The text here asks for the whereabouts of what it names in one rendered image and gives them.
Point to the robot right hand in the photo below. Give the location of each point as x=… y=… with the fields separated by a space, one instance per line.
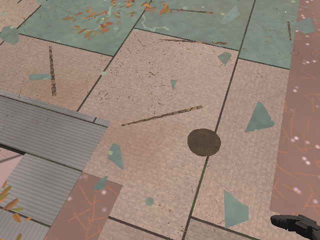
x=300 y=224

